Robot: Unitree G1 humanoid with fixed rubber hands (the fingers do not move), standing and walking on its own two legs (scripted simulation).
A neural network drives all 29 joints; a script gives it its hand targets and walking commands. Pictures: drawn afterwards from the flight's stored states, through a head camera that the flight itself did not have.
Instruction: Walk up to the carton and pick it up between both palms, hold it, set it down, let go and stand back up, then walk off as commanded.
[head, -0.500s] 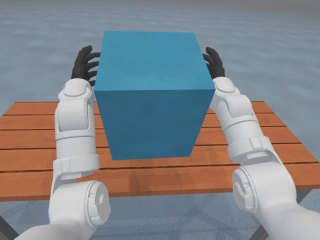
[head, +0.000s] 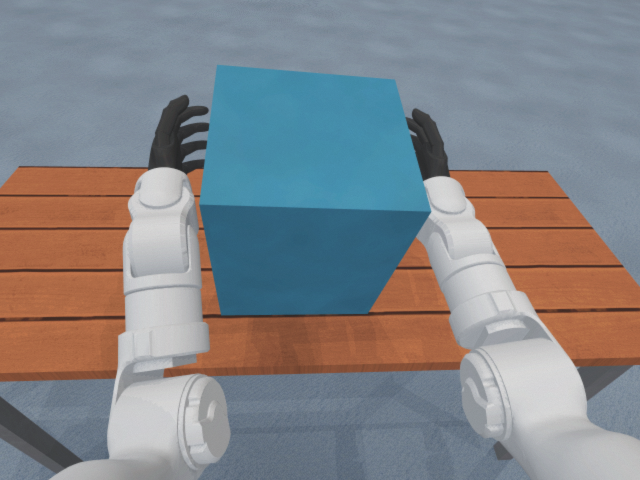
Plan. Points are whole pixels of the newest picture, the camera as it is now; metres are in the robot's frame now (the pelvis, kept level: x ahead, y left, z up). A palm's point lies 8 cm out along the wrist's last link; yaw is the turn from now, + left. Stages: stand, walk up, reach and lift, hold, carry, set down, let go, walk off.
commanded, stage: set down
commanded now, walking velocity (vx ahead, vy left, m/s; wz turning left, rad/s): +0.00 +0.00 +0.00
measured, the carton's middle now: (302, 205) +0.41 +0.02 +0.15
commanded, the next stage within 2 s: none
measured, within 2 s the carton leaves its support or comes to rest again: neither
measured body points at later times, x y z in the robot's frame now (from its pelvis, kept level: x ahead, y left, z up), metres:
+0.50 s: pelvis +0.00 -0.01 +0.00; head -0.02 +0.01 +0.45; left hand +0.39 +0.17 +0.21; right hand +0.43 -0.13 +0.18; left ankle +0.00 +0.14 -0.75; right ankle +0.00 -0.13 -0.75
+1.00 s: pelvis +0.00 -0.02 +0.00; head -0.01 +0.00 +0.45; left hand +0.39 +0.17 +0.18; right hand +0.44 -0.13 +0.15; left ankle +0.00 +0.14 -0.75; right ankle +0.00 -0.13 -0.75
